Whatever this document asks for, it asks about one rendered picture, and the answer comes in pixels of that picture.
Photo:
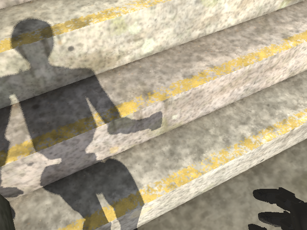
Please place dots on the right robot hand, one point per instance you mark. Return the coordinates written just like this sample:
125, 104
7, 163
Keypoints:
295, 220

